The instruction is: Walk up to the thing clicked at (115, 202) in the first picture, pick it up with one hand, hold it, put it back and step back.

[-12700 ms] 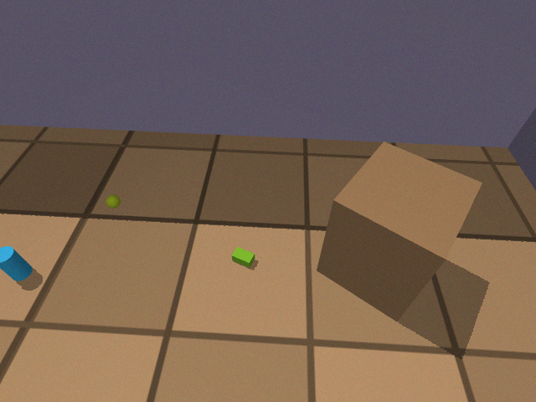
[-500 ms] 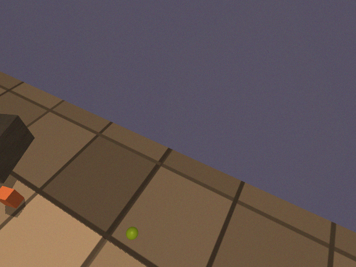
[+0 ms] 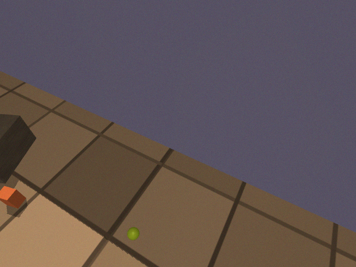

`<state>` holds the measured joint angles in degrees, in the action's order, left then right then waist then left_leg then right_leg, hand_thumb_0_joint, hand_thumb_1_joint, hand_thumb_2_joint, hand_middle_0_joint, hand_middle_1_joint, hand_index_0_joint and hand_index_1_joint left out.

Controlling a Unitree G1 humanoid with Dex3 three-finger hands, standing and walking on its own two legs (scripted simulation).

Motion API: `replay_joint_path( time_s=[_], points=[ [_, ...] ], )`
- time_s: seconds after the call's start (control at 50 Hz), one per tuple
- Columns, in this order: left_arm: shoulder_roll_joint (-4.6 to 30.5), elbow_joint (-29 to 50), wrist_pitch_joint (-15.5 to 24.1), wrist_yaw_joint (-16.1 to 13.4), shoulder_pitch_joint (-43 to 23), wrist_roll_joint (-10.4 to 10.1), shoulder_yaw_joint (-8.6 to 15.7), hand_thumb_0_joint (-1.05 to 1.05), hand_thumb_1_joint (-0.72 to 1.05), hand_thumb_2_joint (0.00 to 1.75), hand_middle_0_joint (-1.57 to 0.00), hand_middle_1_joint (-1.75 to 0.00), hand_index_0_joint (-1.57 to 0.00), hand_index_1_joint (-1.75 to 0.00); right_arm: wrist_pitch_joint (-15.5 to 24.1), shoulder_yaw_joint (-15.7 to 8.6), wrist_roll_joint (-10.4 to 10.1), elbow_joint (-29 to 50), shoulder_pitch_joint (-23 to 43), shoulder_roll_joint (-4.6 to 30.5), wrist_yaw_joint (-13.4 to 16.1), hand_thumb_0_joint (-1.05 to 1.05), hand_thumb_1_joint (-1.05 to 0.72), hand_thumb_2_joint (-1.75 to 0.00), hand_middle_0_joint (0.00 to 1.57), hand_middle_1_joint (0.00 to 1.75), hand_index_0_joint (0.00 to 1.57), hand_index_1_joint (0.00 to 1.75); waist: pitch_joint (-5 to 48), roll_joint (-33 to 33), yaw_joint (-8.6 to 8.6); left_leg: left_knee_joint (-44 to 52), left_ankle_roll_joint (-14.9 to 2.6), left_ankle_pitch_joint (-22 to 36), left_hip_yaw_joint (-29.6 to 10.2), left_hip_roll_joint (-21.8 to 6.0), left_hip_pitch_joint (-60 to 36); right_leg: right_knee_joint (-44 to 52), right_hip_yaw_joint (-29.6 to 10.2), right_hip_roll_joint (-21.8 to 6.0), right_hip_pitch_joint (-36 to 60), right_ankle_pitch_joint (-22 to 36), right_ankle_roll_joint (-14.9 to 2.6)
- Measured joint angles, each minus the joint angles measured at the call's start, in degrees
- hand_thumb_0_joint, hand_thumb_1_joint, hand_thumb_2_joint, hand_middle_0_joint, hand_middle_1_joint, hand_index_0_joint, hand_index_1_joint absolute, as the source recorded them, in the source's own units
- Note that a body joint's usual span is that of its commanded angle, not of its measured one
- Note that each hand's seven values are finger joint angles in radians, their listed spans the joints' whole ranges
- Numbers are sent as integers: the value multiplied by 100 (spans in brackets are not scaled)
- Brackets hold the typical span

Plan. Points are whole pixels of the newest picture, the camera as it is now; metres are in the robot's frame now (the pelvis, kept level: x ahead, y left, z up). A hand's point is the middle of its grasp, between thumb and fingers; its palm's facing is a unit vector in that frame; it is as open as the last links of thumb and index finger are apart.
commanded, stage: stand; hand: left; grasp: from above
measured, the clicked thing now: (133, 233) +0.43 +0.24 -0.75
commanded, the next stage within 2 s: rise first in 0.22 s
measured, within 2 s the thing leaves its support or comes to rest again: neither
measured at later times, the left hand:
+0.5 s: hand out of the picture +0.13 +0.25 -0.16, palm faces +0.01 -0.94 -0.33, open 8.2 cm
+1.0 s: hand out of the picture +0.13 +0.26 -0.23, palm faces -0.16 -0.88 -0.44, open 14.0 cm
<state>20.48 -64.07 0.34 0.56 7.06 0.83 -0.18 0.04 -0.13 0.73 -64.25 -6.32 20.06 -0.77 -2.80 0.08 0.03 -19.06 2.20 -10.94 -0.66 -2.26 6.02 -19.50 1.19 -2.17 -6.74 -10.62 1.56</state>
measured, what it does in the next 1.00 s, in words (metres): lowers itself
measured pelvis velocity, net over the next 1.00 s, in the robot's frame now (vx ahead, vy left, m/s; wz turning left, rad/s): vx -0.02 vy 0.02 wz -0.02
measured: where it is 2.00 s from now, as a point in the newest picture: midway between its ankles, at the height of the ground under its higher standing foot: outside the picture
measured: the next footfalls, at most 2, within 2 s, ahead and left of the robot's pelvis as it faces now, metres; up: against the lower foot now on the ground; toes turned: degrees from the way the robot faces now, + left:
none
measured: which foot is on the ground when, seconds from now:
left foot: down 0.00-1.00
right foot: down 0.00-1.00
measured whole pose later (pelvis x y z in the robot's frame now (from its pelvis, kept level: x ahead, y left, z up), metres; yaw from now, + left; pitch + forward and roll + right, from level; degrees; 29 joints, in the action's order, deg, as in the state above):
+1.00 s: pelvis -0.02 +0.02 -0.08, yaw -1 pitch +15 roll -2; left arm 17.2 -33.6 -8.8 -0.5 11.2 14.4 7.9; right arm 7.2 -3.2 0.1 -34.4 -12.2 13.5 0.2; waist 5.4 -0.3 1.5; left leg -62.3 1.2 -29.2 -1.5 -2.6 48.2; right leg -59.4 -0.1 -1.8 -47.7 -26.7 2.7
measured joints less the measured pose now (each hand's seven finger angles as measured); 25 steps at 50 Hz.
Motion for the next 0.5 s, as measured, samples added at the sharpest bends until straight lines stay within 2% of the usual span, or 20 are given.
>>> replay_joint_path(
  time_s=[0.34, 0.38, 0.42, 0.5],
  points=[
    [-7, 26, -1, 4, -2, 5, -6, 0, 90, 90, -20, -30, -20, -31, 3, -7, 4, -1, -16, 7, 4, 1, -91, -90, 21, 30, 20, 30, 6, 2, -3, 7, 8, 7, 5, -9, -19, -5, -5, 9, 11, 3, -8],
    [-68, 309, 30, -58, 15, -108, 83, 1, 88, 91, -20, -32, -20, -33, 45, 10, -163, 481, -202, -12, 105, 1, -92, -90, 20, 30, 20, 30, 43, 16, 23, -218, -8, -66, -22, 2, 262, -214, 13, -3, -253, -68, -11],
    [-154, 320, 129, -70, -259, -90, 272, 1, 83, 92, -20, -37, -19, -38, 160, -6, -268, 936, -335, -87, 193, 1, -93, -90, 20, 30, 20, 30, -17, 24, 26, -488, -15, -147, -45, 6, 563, -459, 22, -7, -536, -143, -17],
    [-106, 154, 116, 66, -889, 239, 669, 1, 66, 91, -19, -54, -18, -54, 246, -85, -218, 1509, -425, -374, 222, 1, -93, -90, 20, 30, 20, 30, 41, -62, 75, -1096, 4, -341, -44, -19, 1300, -1054, -11, 18, -1280, -322, -35]
  ],
)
